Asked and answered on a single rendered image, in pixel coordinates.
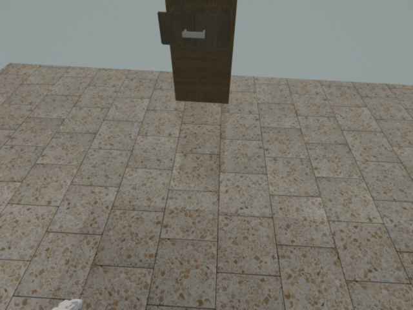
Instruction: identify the handle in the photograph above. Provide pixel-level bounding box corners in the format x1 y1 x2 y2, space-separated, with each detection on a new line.
182 29 205 38

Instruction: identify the drawer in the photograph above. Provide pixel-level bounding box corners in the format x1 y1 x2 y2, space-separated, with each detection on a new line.
157 5 232 48

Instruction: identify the cabinet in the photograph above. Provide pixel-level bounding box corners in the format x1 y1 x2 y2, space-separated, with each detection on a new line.
165 0 237 104

